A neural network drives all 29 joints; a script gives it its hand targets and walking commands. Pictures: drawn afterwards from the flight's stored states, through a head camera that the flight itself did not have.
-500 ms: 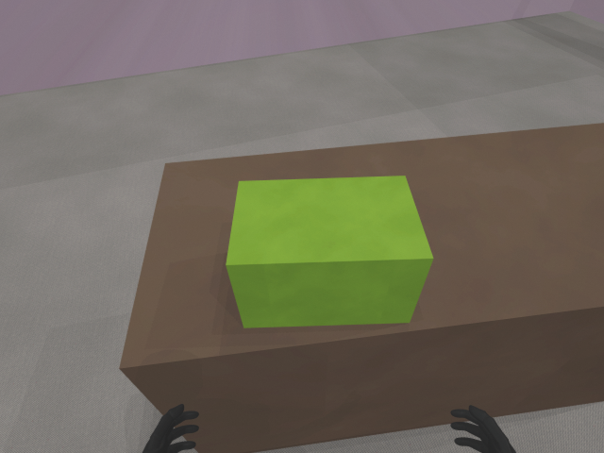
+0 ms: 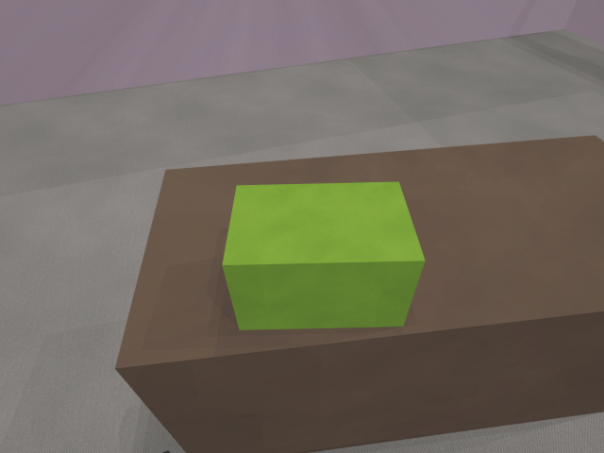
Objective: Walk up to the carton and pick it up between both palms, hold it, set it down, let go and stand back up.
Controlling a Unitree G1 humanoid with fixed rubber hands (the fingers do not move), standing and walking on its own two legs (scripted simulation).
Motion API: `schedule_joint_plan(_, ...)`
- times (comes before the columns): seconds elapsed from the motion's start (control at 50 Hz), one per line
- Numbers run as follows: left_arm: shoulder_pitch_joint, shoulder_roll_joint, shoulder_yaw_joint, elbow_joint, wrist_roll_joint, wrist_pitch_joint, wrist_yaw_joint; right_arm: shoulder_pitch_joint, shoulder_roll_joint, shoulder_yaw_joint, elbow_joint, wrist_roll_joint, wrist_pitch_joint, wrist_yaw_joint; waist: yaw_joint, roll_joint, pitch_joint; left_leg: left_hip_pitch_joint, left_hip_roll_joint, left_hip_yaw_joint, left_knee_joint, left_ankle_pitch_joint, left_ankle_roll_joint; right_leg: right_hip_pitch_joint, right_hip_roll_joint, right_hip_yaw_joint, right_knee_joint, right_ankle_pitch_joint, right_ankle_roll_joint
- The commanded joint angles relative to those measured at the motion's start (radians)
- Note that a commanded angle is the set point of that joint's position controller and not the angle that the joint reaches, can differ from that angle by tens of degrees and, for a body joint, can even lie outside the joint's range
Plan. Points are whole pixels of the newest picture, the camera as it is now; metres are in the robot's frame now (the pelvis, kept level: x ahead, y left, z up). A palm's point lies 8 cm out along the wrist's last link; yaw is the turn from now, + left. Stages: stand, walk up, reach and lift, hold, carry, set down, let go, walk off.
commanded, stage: stand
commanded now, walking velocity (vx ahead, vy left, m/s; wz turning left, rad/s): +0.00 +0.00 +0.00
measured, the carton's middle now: (319, 255) +0.48 +0.00 -0.03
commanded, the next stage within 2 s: none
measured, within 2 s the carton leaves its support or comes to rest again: neither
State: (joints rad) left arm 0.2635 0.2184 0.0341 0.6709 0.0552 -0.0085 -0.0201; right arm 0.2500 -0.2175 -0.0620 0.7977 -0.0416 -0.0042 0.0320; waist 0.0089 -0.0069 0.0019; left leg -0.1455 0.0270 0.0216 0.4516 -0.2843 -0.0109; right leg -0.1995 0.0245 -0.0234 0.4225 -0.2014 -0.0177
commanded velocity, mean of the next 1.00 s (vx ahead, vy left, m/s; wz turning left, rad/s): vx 0.00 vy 0.00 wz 0.00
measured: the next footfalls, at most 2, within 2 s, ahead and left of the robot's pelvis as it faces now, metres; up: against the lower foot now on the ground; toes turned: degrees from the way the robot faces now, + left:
none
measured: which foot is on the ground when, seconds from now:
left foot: down 0.00-1.00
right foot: down 0.00-1.00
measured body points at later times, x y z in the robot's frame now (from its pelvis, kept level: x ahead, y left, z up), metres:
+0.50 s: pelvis +0.00 +0.01 +0.00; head -0.01 +0.02 +0.45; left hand +0.02 +0.25 -0.15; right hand +0.01 -0.23 -0.15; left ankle -0.03 +0.12 -0.74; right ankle +0.02 -0.11 -0.74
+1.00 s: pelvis +0.00 +0.02 +0.00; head -0.01 +0.03 +0.45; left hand -0.03 +0.23 -0.16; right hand -0.03 -0.19 -0.16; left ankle -0.03 +0.12 -0.74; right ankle +0.02 -0.11 -0.74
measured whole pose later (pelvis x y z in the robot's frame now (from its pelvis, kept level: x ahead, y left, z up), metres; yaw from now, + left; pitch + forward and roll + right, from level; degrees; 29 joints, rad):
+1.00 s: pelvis +0.00 +0.02 +0.00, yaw +0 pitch -2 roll +0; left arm 0.33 0.12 0.02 1.15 0.02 -0.01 0.04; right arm 0.36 -0.12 -0.02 1.13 -0.02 -0.01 -0.04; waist 0.00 -0.01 0.01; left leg -0.10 -0.02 0.03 0.39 -0.25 0.03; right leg -0.17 -0.02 -0.01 0.39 -0.19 0.02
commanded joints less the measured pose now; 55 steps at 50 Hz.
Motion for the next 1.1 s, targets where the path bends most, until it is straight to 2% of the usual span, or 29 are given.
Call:
schedule_joint_plan(0.0,-0.001,0.111,0.041,-0.042,-0.004,-0.035,0.007,0.009,-0.108,-0.03,-0.053,-0.003,-0.017,-0.003,-0.003,0.019,-0.021,-0.075,0.071,-0.086,-0.101,0.077,0.008,0.033,-0.119,0.127,-0.083,0.149,0.008)
schedule_joint_plan(0.26,0.1,0.097,0.041,0.155,-0.022,-0.038,0.032,0.119,-0.107,-0.028,0.101,0.008,-0.021,-0.036,-0.004,0.007,0.05,-0.066,0.069,-0.096,-0.147,0.088,0.03,0.023,-0.114,0.113,-0.112,0.103,0.001)
schedule_joint_plan(0.56,0.132,0.042,0.021,0.34,-0.03,-0.021,0.05,0.163,-0.047,-0.004,0.237,0.015,-0.017,-0.06,-0.007,0.012,0.095,-0.056,0.06,-0.093,-0.168,0.1,0.044,0.028,-0.11,0.095,-0.111,0.097,0.002)
schedule_joint_plan(0.8,0.139,-0.002,0.003,0.438,-0.034,-0.01,0.058,0.184,-0.006,0.019,0.303,0.018,-0.015,-0.068,-0.008,0.01,0.114,-0.06,0.056,-0.094,-0.171,0.097,0.05,0.024,-0.11,0.088,-0.101,0.096,0.009)
schedule_joint_plan(1.08,0.139,-0.033,-0.011,0.501,-0.037,-0.002,0.064,0.199,0.023,0.036,0.338,0.021,-0.017,-0.073,-0.009,0.007,0.122,-0.062,0.054,-0.099,-0.175,0.094,0.056,0.02,-0.113,0.084,-0.09,0.097,0.017)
